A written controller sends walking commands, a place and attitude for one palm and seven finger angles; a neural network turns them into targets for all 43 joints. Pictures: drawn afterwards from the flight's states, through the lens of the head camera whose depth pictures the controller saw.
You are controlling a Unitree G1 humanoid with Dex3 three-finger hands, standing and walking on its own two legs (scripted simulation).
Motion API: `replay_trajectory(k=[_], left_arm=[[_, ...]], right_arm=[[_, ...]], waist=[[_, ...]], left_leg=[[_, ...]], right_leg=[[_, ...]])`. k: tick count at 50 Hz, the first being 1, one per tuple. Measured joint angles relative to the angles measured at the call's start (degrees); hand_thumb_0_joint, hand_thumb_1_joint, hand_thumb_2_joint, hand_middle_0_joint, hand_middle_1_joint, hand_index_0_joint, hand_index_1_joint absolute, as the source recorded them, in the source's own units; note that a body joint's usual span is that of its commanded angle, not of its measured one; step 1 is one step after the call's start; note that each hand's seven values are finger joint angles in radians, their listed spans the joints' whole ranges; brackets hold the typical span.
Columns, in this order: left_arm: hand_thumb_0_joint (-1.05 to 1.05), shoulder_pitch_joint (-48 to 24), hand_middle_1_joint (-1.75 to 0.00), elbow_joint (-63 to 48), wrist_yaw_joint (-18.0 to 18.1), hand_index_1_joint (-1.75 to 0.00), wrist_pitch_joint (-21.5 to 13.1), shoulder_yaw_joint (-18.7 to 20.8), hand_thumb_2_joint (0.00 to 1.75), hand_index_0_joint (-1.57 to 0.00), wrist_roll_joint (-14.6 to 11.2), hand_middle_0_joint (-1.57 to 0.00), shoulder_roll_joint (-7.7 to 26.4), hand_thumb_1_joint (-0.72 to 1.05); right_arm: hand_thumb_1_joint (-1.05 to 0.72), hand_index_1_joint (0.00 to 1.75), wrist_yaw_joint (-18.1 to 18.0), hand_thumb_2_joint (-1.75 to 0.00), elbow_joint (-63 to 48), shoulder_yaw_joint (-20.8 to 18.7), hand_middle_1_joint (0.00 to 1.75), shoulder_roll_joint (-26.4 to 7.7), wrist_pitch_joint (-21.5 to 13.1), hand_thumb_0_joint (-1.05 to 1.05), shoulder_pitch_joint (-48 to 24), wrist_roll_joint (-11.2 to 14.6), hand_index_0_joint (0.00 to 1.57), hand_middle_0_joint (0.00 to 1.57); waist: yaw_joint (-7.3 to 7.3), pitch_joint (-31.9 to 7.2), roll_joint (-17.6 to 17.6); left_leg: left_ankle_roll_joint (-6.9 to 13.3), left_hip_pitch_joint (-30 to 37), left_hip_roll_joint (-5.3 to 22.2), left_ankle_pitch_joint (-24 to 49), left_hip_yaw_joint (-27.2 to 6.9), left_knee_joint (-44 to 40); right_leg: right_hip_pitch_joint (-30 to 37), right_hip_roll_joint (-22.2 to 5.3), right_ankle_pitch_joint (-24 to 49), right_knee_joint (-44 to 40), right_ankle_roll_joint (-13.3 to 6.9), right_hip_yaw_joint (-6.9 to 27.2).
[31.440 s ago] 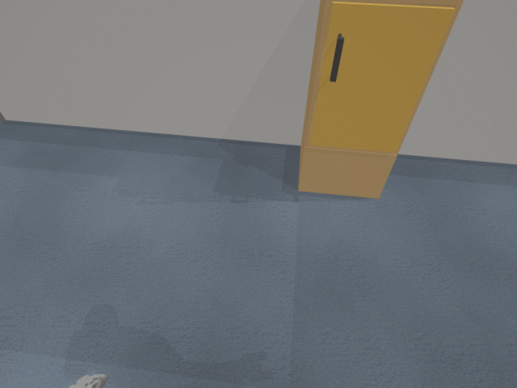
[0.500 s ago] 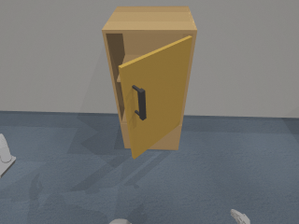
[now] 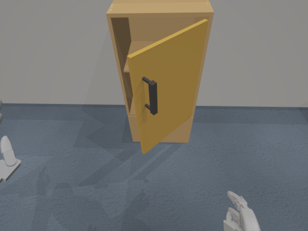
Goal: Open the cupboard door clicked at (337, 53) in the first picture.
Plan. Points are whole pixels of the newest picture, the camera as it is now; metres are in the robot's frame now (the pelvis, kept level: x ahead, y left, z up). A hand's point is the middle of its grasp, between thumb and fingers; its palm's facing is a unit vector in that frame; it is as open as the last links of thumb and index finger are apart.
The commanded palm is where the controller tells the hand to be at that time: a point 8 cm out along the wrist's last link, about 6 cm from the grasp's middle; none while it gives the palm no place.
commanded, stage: let the arm hang, fingers relaxed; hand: left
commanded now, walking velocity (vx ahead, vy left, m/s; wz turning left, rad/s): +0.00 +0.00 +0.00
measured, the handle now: (149, 96) +0.58 +0.05 +0.00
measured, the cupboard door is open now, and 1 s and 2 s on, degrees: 45 45 45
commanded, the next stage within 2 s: look to check the result in 1.18 s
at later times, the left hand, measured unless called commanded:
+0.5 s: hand out of the picture +0.00 +0.20 -0.17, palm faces +0.06 -0.98 -0.18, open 7.0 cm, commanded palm none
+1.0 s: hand out of the picture -0.03 +0.20 -0.16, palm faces +0.06 -0.98 -0.20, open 7.3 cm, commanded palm none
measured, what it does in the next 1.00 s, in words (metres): stands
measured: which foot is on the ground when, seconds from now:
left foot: down 0.00-1.00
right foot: down 0.00-1.00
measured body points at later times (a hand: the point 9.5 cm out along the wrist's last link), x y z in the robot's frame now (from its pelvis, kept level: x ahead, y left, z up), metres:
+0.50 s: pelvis -0.03 +0.01 +0.00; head -0.01 +0.03 +0.45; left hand +0.00 +0.25 -0.15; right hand +0.01 -0.23 -0.14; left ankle -0.03 +0.13 -0.73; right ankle +0.02 -0.08 -0.73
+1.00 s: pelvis -0.03 +0.03 +0.01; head -0.02 +0.02 +0.46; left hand -0.03 +0.25 -0.15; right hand -0.06 -0.17 -0.16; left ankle -0.03 +0.13 -0.73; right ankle +0.02 -0.08 -0.73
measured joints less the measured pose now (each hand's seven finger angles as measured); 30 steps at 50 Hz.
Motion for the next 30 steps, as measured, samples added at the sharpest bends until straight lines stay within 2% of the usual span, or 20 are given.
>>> replay_trajectory(k=[4,6,7,10,12,14,17,18,19,22,26,30], left_arm=[[0.01,1.54,-0.30,1.03,-0.56,-0.30,1.07,-1.54,0.90,-0.21,-0.08,-0.22,-0.75,0.89],[0.01,-2.65,-0.30,9.08,-3.11,-0.30,1.55,-5.41,0.90,-0.21,1.96,-0.21,0.17,0.89],[0.01,-5.59,-0.30,15.20,-4.74,-0.30,3.64,-8.06,0.90,-0.21,2.60,-0.21,-0.01,0.89],[0.00,-12.47,-0.30,35.46,-7.70,-0.30,10.84,-14.66,0.90,-0.20,3.58,-0.20,-2.90,0.90],[0.01,-15.13,-0.30,47.49,-8.63,-0.30,13.97,-18.01,0.90,-0.20,3.86,-0.20,-5.55,0.91],[0.01,-16.12,-0.30,56.90,-9.21,-0.30,15.39,-20.96,0.90,-0.20,4.07,-0.20,-8.28,0.91],[0.01,-15.69,-0.30,66.90,-9.62,-0.30,15.72,-24.21,0.90,-0.20,3.86,-0.20,-11.76,0.91],[0.01,-15.49,-0.30,69.75,-9.66,-0.30,15.75,-24.94,0.90,-0.20,3.71,-0.20,-12.77,0.91],[0.00,-15.60,-0.30,71.86,-8.63,-0.30,15.47,-23.85,0.90,-0.20,3.07,-0.21,-13.28,0.94],[-0.02,-16.47,-0.30,77.23,-8.27,-0.30,15.18,-23.17,0.90,-0.21,2.81,-0.21,-11.85,1.00],[-0.01,-16.61,-0.30,82.67,-8.72,-0.30,14.89,-23.44,0.90,-0.21,2.79,-0.21,-11.31,0.98],[0.00,-16.14,-0.30,86.43,-8.79,-0.30,14.54,-23.40,0.90,-0.20,2.76,-0.21,-11.48,0.95]], right_arm=[[-0.90,0.30,-0.30,-0.90,0.44,0.19,0.30,0.03,1.23,0.02,-0.17,-0.15,0.20,0.21],[-0.90,0.30,1.60,-0.90,3.27,-0.56,0.30,-1.42,0.23,0.01,-0.23,-0.34,0.20,0.21],[-0.90,0.30,2.34,-0.90,4.78,-0.71,0.30,-2.62,0.90,0.01,-0.67,-0.53,0.20,0.21],[-0.90,0.30,3.01,-0.90,8.32,-0.80,0.30,-5.02,3.46,0.01,-2.60,-1.41,0.20,0.21],[-0.90,0.30,2.83,-0.90,9.69,-0.55,0.30,-5.43,4.54,0.01,-3.44,-1.88,0.20,0.21],[-0.90,0.30,2.60,-0.90,10.99,-0.34,0.30,-5.17,5.52,0.01,-3.59,-1.90,0.20,0.21],[-0.90,0.30,2.04,-0.90,13.15,-0.27,0.30,-3.67,7.15,0.01,-2.40,-1.57,0.20,0.20],[-0.91,0.30,1.85,-0.90,14.18,-0.22,0.30,-3.08,7.62,0.01,-1.77,-1.52,0.20,0.20],[-0.91,0.30,1.68,-0.90,15.30,-0.19,0.30,-2.34,8.02,0.01,-0.96,-1.52,0.20,0.20],[-0.91,0.30,1.49,-0.90,19.09,0.32,0.30,-0.58,8.88,0.01,1.43,-1.66,0.19,0.20],[-0.91,0.30,1.29,-0.90,22.69,0.44,0.30,0.43,9.41,0.01,3.65,-1.71,0.19,0.20],[-0.91,0.30,1.26,-0.90,24.73,0.30,0.30,1.21,9.29,0.01,5.04,-1.67,0.19,0.20]], waist=[[-0.12,0.36,-0.36],[0.62,-0.59,-0.34],[1.14,-0.96,-0.01],[1.10,-1.05,0.42],[0.57,0.30,0.17],[0.07,1.79,-0.25],[-0.61,3.24,-2.48],[-0.64,3.57,-3.37],[-0.51,3.75,-4.24],[0.47,3.58,-5.65],[1.00,2.74,-4.25],[0.93,1.98,-2.43]], left_leg=[[0.15,1.22,-0.77,-0.37,-0.65,-2.95],[0.52,-0.94,-1.92,0.56,-1.18,-2.02],[0.97,-1.83,-2.56,0.41,-1.17,-1.41],[2.12,-3.95,-4.53,-0.09,-0.45,0.43],[2.39,-4.06,-5.03,-0.06,0.02,0.88],[2.09,-3.78,-4.56,0.12,-0.02,0.92],[1.39,-3.23,-4.07,0.76,-0.79,0.35],[1.26,-2.83,-3.97,1.03,-1.10,-0.01],[1.09,-2.49,-3.83,1.40,-1.55,-0.48],[0.83,-1.16,-3.24,2.74,-2.50,-2.56],[0.94,0.05,-2.61,4.14,-2.92,-4.83],[1.37,0.82,-2.86,5.28,-2.49,-6.67]], right_leg=[[0.07,-0.43,0.55,-0.84,0.74,0.27],[-2.04,-1.68,0.44,0.87,1.31,-0.01],[-3.23,-2.35,-0.01,2.22,1.58,0.13],[-6.55,-3.97,-2.14,6.59,2.35,2.06],[-7.31,-4.37,-2.36,8.15,2.47,2.77],[-6.74,-3.87,-1.88,7.52,2.20,2.68],[-5.47,-3.44,-0.88,5.90,1.52,1.84],[-4.83,-3.34,-0.56,5.23,1.38,1.52],[-4.16,-3.22,-0.17,4.39,1.30,1.05],[-1.90,-2.58,1.63,0.86,1.29,0.05],[0.61,-1.78,4.44,-4.04,1.48,-0.43],[1.46,-1.92,5.92,-6.30,1.85,-0.01]])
